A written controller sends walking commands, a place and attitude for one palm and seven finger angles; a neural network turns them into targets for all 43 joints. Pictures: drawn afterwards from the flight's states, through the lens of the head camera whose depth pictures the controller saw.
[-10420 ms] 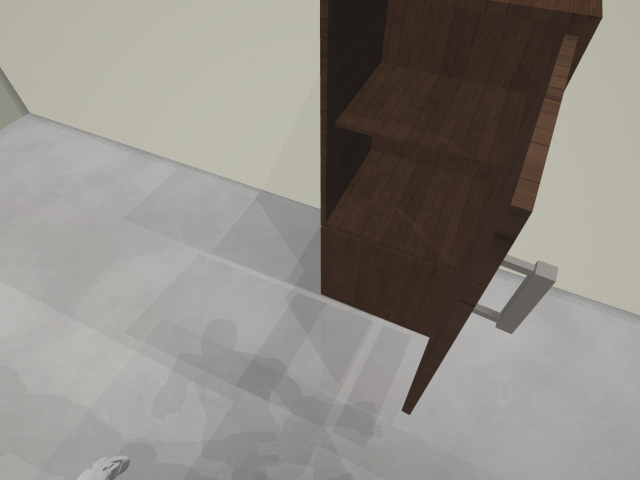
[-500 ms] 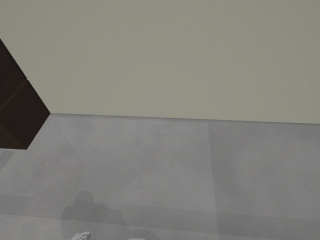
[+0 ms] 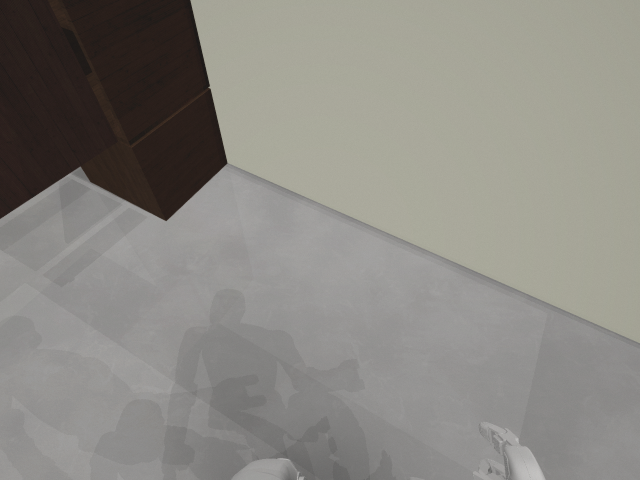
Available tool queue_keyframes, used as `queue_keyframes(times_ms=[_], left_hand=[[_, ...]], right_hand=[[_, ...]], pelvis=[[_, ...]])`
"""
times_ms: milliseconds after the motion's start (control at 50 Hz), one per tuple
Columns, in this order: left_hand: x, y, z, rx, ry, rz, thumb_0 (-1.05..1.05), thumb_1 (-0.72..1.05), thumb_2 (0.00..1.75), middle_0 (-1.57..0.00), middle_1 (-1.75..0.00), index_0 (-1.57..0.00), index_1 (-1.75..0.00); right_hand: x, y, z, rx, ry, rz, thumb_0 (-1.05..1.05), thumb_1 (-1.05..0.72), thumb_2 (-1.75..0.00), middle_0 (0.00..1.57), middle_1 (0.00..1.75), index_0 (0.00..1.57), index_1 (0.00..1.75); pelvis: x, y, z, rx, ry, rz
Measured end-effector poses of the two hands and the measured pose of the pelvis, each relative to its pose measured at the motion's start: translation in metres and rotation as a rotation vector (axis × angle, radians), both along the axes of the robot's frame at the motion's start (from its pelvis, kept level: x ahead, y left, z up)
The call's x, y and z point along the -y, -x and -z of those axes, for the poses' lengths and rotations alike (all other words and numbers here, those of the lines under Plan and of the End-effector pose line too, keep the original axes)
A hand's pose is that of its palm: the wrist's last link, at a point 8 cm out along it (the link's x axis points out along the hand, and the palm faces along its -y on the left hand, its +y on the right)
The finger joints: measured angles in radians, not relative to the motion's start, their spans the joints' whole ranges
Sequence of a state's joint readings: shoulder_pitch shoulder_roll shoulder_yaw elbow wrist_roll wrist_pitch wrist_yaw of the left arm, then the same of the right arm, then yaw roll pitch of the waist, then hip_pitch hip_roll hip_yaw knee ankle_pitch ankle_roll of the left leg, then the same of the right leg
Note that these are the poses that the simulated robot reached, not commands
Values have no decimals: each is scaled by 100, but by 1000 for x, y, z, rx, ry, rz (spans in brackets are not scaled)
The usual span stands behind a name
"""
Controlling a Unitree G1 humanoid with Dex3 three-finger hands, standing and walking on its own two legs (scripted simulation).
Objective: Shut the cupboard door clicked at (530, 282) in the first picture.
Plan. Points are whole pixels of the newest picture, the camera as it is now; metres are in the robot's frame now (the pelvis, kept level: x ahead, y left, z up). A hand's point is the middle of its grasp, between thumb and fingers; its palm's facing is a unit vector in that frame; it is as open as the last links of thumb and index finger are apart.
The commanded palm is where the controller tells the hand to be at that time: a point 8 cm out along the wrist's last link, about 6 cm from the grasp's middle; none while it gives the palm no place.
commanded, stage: walk to a spot facing it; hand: left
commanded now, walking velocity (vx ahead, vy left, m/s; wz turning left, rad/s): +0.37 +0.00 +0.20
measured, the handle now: out of the picture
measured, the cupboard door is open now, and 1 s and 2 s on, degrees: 86 86 86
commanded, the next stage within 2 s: turn to face it in 1.08 s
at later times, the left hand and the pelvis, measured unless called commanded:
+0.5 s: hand (260, 317) +0.36 +0.15 -0.13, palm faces +0.04 -0.98 -0.19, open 7.4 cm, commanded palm none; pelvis +0.21 -0.03 +0.00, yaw +7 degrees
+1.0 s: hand (247, 411) +0.22 +0.14 -0.17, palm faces +0.45 -0.88 -0.13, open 7.4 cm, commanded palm none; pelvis +0.39 +0.05 +0.00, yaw +19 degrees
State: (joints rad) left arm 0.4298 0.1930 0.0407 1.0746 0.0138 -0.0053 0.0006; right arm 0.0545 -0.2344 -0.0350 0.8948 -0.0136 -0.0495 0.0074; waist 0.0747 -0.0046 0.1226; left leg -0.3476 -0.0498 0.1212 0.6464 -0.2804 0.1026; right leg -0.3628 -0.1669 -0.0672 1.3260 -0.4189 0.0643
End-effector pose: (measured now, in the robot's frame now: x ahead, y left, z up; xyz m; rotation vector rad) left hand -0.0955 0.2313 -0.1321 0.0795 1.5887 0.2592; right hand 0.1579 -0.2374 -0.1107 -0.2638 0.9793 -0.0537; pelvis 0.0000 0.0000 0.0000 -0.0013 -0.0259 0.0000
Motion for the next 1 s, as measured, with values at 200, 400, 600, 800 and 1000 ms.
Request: queue_keyframes(times_ms=[200, 400, 600, 800, 1000], left_hand=[[-6, -227, -17, 449, 11, 84, 0, 91, 90, -20, -29, -20, -30], [16, -382, -30, 565, 9, 179, 0, 91, 90, -20, -29, -20, -30], [36, -420, -25, 526, -50, 88, 0, 91, 90, -20, -29, -20, -30], [37, -324, -16, 192, -49, -149, -1, 94, 90, -20, -29, -20, -30], [42, -291, 8, -17, 92, -368, 0, 91, 90, -20, -29, -20, -30]], right_hand=[[-5, 6, -13, -119, 2, 111, -1, -95, -90, 20, 30, 21, 30], [6, 59, 8, -460, -12, 237, 0, -92, -90, 20, 30, 20, 30], [23, -1, 19, -641, -61, 195, 1, -91, -90, 20, 30, 20, 30], [12, -225, 7, -321, -32, -14, 1, -91, -90, 20, 30, 20, 29], [-101, -434, -8, -63, 25, -304, 1, -91, -90, 19, 30, 20, 29]], pelvis=[[-7, -75, -22, 17, -1, -59], [12, -162, -16, 10, -14, -94], [41, -250, -12, 29, -9, -168], [26, -318, -24, 10, 17, -250], [-45, -385, -3, 4, 40, -335]])
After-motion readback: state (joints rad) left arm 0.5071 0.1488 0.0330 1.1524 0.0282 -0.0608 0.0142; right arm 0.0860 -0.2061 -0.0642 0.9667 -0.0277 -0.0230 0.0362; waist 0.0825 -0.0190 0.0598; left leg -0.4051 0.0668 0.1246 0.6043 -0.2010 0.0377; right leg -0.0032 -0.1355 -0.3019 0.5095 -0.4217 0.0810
